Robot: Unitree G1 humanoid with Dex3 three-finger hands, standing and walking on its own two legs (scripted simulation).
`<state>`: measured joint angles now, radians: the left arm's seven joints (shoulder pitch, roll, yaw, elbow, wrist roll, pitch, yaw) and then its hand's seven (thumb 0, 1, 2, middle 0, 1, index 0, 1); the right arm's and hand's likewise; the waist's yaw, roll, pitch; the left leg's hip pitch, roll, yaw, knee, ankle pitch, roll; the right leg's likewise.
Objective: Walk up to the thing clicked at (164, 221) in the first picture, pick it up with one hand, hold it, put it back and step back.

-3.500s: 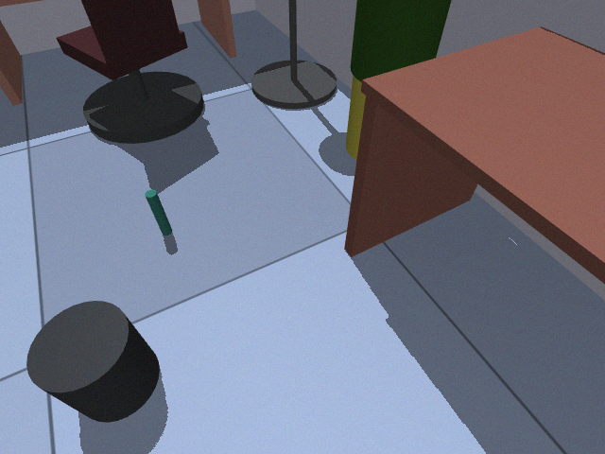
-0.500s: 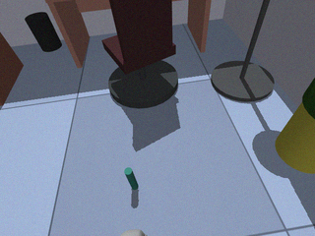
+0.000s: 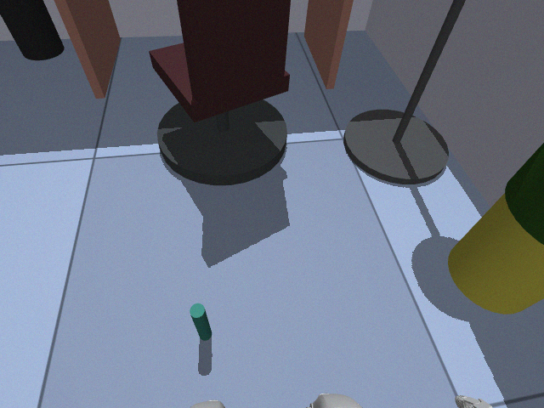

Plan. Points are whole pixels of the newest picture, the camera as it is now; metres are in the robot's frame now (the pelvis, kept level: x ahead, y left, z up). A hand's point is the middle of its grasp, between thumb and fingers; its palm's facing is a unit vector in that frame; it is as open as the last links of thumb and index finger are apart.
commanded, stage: walk up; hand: left
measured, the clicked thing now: (201, 323) +0.44 +0.20 -0.65
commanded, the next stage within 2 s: stand in 1.52 s
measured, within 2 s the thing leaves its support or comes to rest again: neither
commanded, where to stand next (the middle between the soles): +0.09 -0.01 m, yaw +0 degrees
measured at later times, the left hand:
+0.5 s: hand out of the picture +0.13 +0.25 -0.14, palm faces -0.02 -0.94 -0.34, open 7.3 cm
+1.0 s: hand out of the picture +0.11 +0.25 -0.14, palm faces +0.00 -0.94 -0.35, open 7.3 cm
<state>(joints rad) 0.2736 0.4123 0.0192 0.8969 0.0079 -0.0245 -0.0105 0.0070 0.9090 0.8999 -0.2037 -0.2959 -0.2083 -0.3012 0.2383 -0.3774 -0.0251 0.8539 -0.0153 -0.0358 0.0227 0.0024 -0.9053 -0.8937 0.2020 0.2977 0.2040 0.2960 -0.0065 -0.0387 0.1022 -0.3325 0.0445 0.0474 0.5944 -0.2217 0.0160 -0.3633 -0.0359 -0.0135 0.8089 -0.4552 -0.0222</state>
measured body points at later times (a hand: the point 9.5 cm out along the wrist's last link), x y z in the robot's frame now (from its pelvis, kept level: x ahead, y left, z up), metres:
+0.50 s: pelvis +0.03 +0.00 +0.01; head +0.03 +0.00 +0.46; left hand +0.13 +0.30 -0.12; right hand +0.09 -0.31 -0.12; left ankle +0.05 +0.12 -0.73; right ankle +0.04 -0.14 -0.73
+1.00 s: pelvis +0.04 +0.00 +0.02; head +0.05 +0.00 +0.47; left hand +0.11 +0.30 -0.11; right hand +0.14 -0.30 -0.11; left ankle +0.05 +0.12 -0.73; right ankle +0.04 -0.14 -0.73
